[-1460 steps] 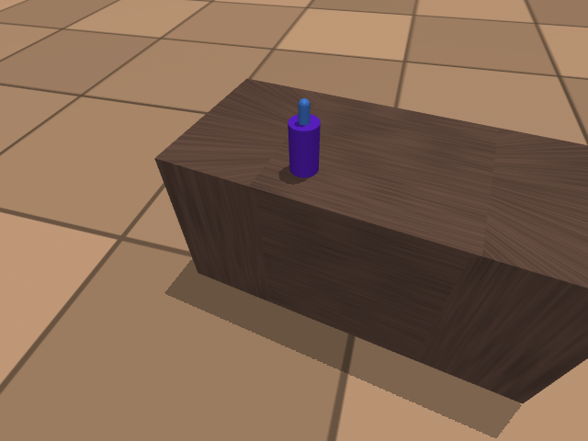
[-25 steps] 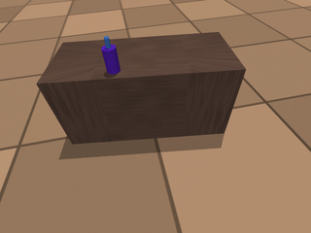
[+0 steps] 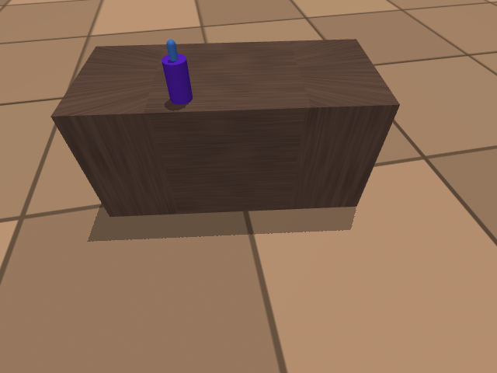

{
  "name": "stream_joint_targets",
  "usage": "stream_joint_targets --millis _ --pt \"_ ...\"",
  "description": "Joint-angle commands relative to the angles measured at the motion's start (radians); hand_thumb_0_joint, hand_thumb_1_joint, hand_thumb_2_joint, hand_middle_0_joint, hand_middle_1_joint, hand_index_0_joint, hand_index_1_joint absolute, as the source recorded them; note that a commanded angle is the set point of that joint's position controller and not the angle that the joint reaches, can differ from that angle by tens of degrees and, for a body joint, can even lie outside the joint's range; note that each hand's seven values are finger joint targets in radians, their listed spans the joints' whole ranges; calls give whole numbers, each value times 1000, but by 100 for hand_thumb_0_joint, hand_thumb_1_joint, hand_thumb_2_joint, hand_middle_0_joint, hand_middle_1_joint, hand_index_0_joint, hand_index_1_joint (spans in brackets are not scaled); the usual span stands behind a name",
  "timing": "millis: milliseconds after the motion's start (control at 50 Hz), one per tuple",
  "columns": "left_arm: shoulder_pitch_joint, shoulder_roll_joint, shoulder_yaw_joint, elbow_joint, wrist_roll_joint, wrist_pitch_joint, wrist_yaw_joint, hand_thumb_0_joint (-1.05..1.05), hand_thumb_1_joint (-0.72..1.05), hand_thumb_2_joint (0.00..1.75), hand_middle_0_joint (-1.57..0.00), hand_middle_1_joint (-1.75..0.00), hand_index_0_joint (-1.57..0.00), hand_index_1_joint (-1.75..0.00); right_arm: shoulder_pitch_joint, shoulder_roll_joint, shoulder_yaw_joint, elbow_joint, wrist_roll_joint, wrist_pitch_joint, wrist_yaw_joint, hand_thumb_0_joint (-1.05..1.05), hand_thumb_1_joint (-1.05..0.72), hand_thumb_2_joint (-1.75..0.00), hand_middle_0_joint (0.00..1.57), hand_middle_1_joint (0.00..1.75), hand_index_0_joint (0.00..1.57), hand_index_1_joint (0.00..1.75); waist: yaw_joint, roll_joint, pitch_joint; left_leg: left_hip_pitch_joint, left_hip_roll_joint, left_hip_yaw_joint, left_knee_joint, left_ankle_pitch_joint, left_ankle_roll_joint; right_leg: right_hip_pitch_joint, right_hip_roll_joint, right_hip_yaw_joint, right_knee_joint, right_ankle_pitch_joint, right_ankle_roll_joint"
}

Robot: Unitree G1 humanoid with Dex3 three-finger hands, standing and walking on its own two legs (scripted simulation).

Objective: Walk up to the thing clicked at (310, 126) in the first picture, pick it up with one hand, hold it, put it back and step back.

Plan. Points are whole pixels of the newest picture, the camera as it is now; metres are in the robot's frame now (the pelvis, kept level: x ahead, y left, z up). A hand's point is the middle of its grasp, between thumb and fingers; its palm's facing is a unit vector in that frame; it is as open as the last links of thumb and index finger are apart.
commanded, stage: step back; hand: left
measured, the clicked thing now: (176, 71) +1.08 +0.25 -0.05
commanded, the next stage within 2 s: stand in 0.32 s
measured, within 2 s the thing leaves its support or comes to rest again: neither
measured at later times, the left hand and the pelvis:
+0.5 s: hand out of the picture +0.12 +0.27 -0.15, palm faces +0.05 -0.94 -0.32, open 7.4 cm; pelvis +0.04 +0.01 +0.01, yaw +2 degrees
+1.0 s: hand out of the picture +0.08 +0.25 -0.13, palm faces +0.02 -0.94 -0.35, open 7.4 cm; pelvis +0.02 -0.01 +0.02, yaw +2 degrees
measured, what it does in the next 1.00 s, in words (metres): stands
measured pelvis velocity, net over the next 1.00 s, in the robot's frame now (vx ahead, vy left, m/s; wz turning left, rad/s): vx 0.02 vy -0.01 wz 0.03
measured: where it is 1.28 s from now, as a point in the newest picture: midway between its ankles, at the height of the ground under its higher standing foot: outside the picture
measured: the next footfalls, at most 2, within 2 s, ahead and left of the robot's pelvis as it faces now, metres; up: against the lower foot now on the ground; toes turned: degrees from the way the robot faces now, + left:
none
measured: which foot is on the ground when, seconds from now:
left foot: down 0.00-1.00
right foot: down 0.00-1.00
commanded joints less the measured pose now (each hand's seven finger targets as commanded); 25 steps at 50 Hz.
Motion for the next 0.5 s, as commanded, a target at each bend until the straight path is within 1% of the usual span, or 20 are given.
stream_joint_targets --millis 0,20,40,60,100,140,160,180,200,220,240,260,280,300,320,340,360,380,420,480 --pt "74 239 66 -18 21 -16 30 0 90 90 -20 -30 -20 -30 -94 -123 -11 -94 27 -1 -31 0 -90 -90 20 30 20 30 85 -69 -98 -325 -21 -92 97 -156 50 283 -165 291 -251 -86 -70" --pt "-17 281 69 -47 23 -18 29 0 90 90 -20 -30 -20 -30 -42 -132 -16 -68 21 8 -36 0 -90 -90 20 30 20 30 53 -121 -88 -244 -45 -74 250 -259 27 108 -340 495 -393 -368 -156" --pt "-109 297 69 -69 23 -16 25 0 90 90 -20 -30 -20 -30 -8 -202 -43 -33 13 16 -40 0 -90 -90 20 30 20 30 30 -84 -40 -139 -5 -82 320 -283 17 -64 -383 521 -400 -465 -221" --pt "-148 277 64 -79 26 -15 24 0 90 90 -20 -30 -20 -30 15 -224 -50 -14 13 14 -36 0 -90 -90 20 30 20 30 9 -95 -1 -113 20 -66 294 -255 15 -97 -353 481 -372 -390 -227" --pt "-110 234 53 -66 16 -22 23 0 90 90 -20 -30 -20 -30 -6 -197 -37 4 14 6 -32 0 -90 -90 20 30 20 30 30 -84 -10 -149 0 -67 242 -218 25 -12 -273 338 -296 -144 -172" --pt "-104 233 55 -47 18 -21 22 0 90 90 -20 -30 -20 -30 -9 -187 -33 11 11 -1 -31 0 -90 -90 20 30 20 30 39 -117 -52 -138 10 -37 184 -195 19 39 -264 289 -252 -12 -162" --pt "-113 233 52 -44 17 -20 23 0 90 90 -20 -30 -20 -30 -9 -181 -31 13 11 -6 -31 0 -90 -90 20 30 20 30 33 -132 -69 -118 12 -10 116 -187 19 59 -253 261 -224 62 -158" --pt "-125 229 48 -41 12 -17 21 0 90 90 -20 -30 -20 -30 -5 -169 -28 24 10 -10 -31 0 -90 -90 20 30 20 30 25 -142 -77 -59 6 18 17 -144 17 44 -230 219 -193 124 -144" --pt "-146 220 43 -43 7 -12 21 0 90 90 -20 -30 -20 -30 15 -159 -27 36 8 -14 -34 0 -90 -90 20 30 20 30 5 -138 -95 -13 -9 38 -98 -45 19 56 -206 176 -146 186 -121" --pt "-159 199 35 -46 3 -7 20 0 90 90 -20 -30 -20 -30 29 -168 -34 53 0 -17 -37 0 -90 -90 20 30 20 30 -7 -112 -113 43 -5 25 -159 75 20 44 -188 148 -97 249 -93" --pt "-150 169 26 -48 -2 -4 20 0 90 90 -20 -30 -20 -30 15 -183 -42 55 -5 -22 -41 0 -90 -90 20 30 20 30 -4 -78 -142 92 38 -31 -184 188 35 35 -164 117 -38 317 -68" --pt "-137 135 15 -54 -12 -2 18 0 90 90 -20 -30 -20 -30 -9 -237 -52 42 -12 -30 -45 0 -90 -90 20 30 20 30 10 43 -173 94 163 -196 -209 334 79 22 -99 68 47 284 -22" --pt "-130 143 19 -29 -22 4 18 0 90 90 -20 -30 -20 -30 -119 -272 -50 23 3 -30 -40 0 -90 -90 20 30 20 30 50 82 -148 12 195 -211 -168 325 133 59 -26 11 12 90 -3" --pt "-89 125 2 3 -36 4 18 0 90 90 -20 -30 -20 -30 -154 -262 -39 13 -3 -41 -33 0 -90 -90 20 30 20 30 65 65 -127 -16 209 -261 -197 305 137 122 -32 65 -61 71 6" --pt "-78 128 -1 25 -30 -5 17 0 90 90 -20 -30 -20 -30 -175 -227 -33 22 6 -45 -27 0 -90 -90 20 30 20 30 69 53 -142 5 181 -186 -188 342 104 182 -62 73 -118 150 -1" --pt "-99 144 1 31 -21 -11 14 0 90 90 -20 -30 -20 -30 -165 -201 -26 19 14 -45 -27 0 -90 -90 20 30 20 30 43 34 -168 51 140 -125 -172 379 72 193 -87 80 -121 265 -10" --pt "-112 146 0 37 -17 -14 13 0 90 90 -20 -30 -20 -30 -131 -198 -22 31 15 -46 -31 0 -90 -90 20 30 20 30 23 49 -173 71 131 -105 -180 449 51 206 -90 73 -97 340 -16" --pt "-113 146 -1 43 -17 -12 14 0 90 90 -20 -30 -20 -30 -121 -203 -18 45 15 -49 -33 0 -90 -90 20 30 20 30 25 71 -160 77 134 -104 -196 494 40 211 -85 64 -94 354 -17" --pt "-108 127 -13 53 -19 -8 14 0 90 90 -20 -30 -20 -30 -153 -225 -23 54 17 -49 -34 0 -90 -90 20 30 20 30 33 120 -155 117 138 -92 -202 573 36 211 -79 53 -128 351 -14" --pt "-111 144 -18 72 -17 -8 15 0 90 90 -20 -30 -20 -30 -178 -194 -14 55 25 -40 -33 0 -90 -90 20 30 20 30 28 92 -175 144 129 -72 -219 541 33 247 -92 60 -170 406 -14"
